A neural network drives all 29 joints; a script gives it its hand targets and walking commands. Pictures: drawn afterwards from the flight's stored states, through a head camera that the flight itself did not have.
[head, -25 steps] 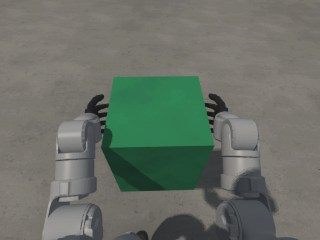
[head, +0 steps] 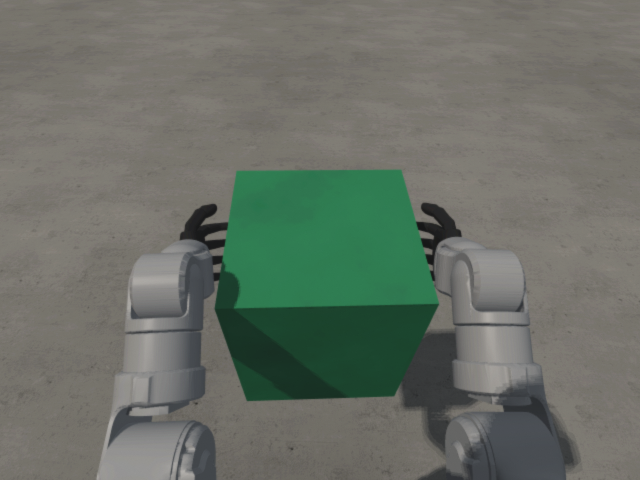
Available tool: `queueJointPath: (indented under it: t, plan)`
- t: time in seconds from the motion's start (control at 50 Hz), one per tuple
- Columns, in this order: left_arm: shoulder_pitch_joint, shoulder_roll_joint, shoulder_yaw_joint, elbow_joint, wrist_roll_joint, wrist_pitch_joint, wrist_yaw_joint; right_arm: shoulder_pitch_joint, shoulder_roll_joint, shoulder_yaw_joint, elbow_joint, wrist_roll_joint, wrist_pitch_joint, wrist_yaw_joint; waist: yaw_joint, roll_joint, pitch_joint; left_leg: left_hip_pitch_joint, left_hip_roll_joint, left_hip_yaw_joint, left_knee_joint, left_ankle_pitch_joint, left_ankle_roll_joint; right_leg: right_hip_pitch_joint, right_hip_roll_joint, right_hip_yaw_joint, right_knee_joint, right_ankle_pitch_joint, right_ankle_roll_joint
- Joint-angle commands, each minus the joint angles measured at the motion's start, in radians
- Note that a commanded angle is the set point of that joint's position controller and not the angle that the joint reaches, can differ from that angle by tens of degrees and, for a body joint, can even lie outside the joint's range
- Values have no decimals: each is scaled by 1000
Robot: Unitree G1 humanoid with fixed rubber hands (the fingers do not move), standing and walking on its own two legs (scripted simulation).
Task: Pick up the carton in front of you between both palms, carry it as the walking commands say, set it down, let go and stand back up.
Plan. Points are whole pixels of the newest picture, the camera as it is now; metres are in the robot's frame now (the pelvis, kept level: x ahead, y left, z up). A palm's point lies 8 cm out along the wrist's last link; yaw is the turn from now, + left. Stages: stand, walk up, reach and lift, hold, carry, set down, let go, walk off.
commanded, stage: carry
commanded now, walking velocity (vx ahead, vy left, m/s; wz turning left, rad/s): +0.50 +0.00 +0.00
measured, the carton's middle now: (320, 290) +0.35 -0.01 +0.06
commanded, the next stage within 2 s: hold in 1.76 s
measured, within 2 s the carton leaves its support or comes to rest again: neither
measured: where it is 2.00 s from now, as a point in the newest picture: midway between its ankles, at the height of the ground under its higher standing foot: outside the picture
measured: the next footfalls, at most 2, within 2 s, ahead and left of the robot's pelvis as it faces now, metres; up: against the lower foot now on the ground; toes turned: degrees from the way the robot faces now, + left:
left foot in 0.38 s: +0.36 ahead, +0.10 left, +0.00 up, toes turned -17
right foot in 0.52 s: +0.23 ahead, -0.10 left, +0.00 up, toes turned -9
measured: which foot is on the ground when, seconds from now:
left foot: up 0.00-0.36, down 0.38-1.00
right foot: down 0.00-0.42, up 0.44-0.50, down 0.52-1.00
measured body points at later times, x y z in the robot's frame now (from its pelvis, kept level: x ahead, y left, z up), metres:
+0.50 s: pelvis +0.24 +0.02 +0.01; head +0.23 +0.03 +0.46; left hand +0.53 +0.17 +0.08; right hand +0.52 -0.14 +0.09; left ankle +0.33 +0.10 -0.72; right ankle +0.15 -0.09 -0.71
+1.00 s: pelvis +0.28 +0.00 +0.00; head +0.24 +0.01 +0.45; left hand +0.56 +0.14 +0.07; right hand +0.54 -0.16 +0.07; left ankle +0.33 +0.10 -0.72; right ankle +0.19 -0.10 -0.72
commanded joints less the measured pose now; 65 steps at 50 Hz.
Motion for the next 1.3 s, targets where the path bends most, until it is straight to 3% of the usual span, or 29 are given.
queueJointPath:
  t: [0.0,0.02,0.04,0.06,0.08,0.14,0.2,0.26,0.3,0.34,0.36,0.38,0.4,0.42,0.46,0.5,0.54,0.58,0.62,0.68,0.76,0.86,1.04,1.28]
  plan:
    - [-550,-1017,-629,-57,-412,20,-248,-620,1100,648,-80,404,21,259,42,-222,-358,-565,-5,-71,431,-26,7,734,-383,639,-202,58,-163]
    - [-576,-1060,-644,-102,-430,21,-256,-610,1125,646,-101,399,20,258,35,-125,-334,-546,27,-78,389,38,11,669,-365,559,-219,98,-133]
    - [-589,-1093,-657,-144,-445,20,-262,-579,1142,645,-117,391,18,255,28,-82,-301,-516,57,-77,328,88,5,598,-349,485,-245,130,-103]
    - [-581,-1112,-669,-182,-452,19,-266,-539,1157,647,-137,382,16,251,24,-92,-302,-472,72,-73,265,120,-3,555,-333,427,-270,120,-77]
    - [-548,-1121,-676,-213,-453,20,-270,-495,1165,654,-163,369,13,245,24,-115,-304,-440,61,-43,216,136,-14,535,-316,369,-279,191,-65]
    - [-408,-1116,-706,-294,-447,21,-286,-330,1168,684,-244,317,-2,228,23,-150,-302,-434,28,23,57,177,-44,575,-272,238,-253,464,-56]
    - [-259,-1081,-743,-369,-431,17,-301,-203,1144,737,-346,289,-13,222,24,-192,-285,-398,3,70,-100,274,-50,593,-233,132,-211,718,-25]
    - [-70,-1027,-770,-411,-376,9,-305,-67,1102,781,-420,274,-12,234,28,-207,-266,-310,-25,112,-236,410,-48,587,-203,61,-177,779,-3]
    - [-17,-1029,-767,-406,-372,11,-308,-49,1092,795,-442,300,-1,251,34,-200,-250,-207,-28,128,-330,498,-39,552,-195,43,-131,677,10]
    - [12,-995,-769,-416,-372,14,-310,-17,1061,799,-457,311,10,267,23,-158,-224,-25,-22,150,-507,666,-31,464,-170,15,-7,563,55]
    - [11,-976,-773,-420,-370,16,-310,-9,1039,795,-456,309,16,274,22,-130,-238,123,48,100,-503,815,-21,371,-160,24,48,441,88]
    - [-1,-956,-777,-425,-371,24,-309,-6,1018,786,-448,308,22,279,21,1,-318,333,237,-67,-356,1320,37,228,-128,30,178,89,126]
    - [-1,-941,-791,-424,-370,36,-305,31,1009,768,-403,299,22,284,4,102,-385,486,350,-182,-301,1498,171,86,-76,89,235,-248,142]
    - [7,-941,-801,-429,-373,38,-305,69,1019,762,-382,306,17,288,4,143,-390,438,369,-223,-367,1359,198,70,-70,112,231,-452,131]
    - [-35,-984,-813,-434,-388,31,-307,36,1056,766,-397,317,7,291,12,107,-354,306,316,-189,-448,961,150,147,-90,135,43,-472,110]
    - [-36,-1012,-821,-440,-391,17,-307,18,1080,772,-407,324,0,294,17,106,-327,166,244,-105,-484,609,77,284,-74,91,-109,-246,106]
    - [-33,-1017,-825,-440,-383,9,-303,-10,1070,781,-433,331,-4,299,11,34,-290,114,193,-43,-480,427,41,279,-118,124,-130,-163,105]
    - [-36,-986,-822,-438,-385,18,-299,-5,1045,784,-424,331,-2,296,9,-14,-255,93,168,-25,-414,601,35,291,-155,134,-90,-65,110]
    - [5,-955,-805,-415,-374,29,-296,25,1012,774,-407,323,9,292,11,-9,-265,119,166,-14,-340,770,39,271,-158,131,-59,41,110]
    - [34,-935,-785,-374,-359,40,-295,41,991,764,-374,313,24,291,13,-36,-258,91,162,-2,-279,834,48,268,-158,129,-36,169,106]
    - [24,-958,-779,-341,-360,36,-302,21,1013,772,-355,313,23,293,13,-56,-222,30,151,11,-256,752,42,265,-167,139,-27,244,96]
    - [13,-993,-799,-333,-357,0,-307,8,1044,795,-355,310,-11,298,13,-59,-217,18,145,12,-249,684,40,256,-165,147,-24,231,85]
    - [37,-952,-769,-278,-283,-125,-303,36,994,765,-303,243,-134,300,11,-45,-192,14,146,0,-287,563,34,225,-154,153,-53,72,71]
    - [32,-873,-613,-88,-133,-333,-298,30,920,598,-99,92,-340,294,9,-40,-138,-14,146,-11,-352,381,23,165,-148,171,-107,-121,50]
